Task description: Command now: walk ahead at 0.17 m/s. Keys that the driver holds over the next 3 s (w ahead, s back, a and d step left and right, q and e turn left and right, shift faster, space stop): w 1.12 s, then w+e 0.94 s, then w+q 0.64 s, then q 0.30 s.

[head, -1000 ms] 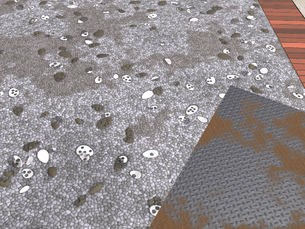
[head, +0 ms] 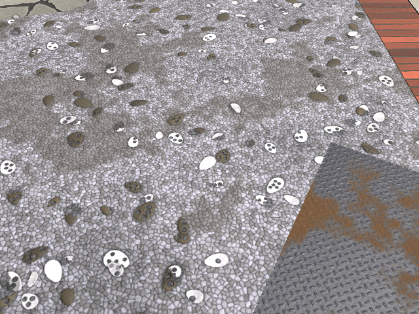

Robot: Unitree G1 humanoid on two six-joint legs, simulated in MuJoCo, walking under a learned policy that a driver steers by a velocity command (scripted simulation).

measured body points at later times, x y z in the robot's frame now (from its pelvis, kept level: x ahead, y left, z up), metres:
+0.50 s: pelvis +0.17 -0.06 +0.01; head +0.18 -0.07 +0.46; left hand +0.12 +0.16 -0.14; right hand +0.24 -0.30 -0.14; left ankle +0.20 +0.07 -0.66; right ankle +0.14 -0.12 -0.74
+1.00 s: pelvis +0.45 -0.01 +0.01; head +0.47 -0.01 +0.46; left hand +0.49 +0.23 -0.14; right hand +0.46 -0.27 -0.14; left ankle +0.47 +0.04 -0.74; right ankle +0.41 -0.15 -0.65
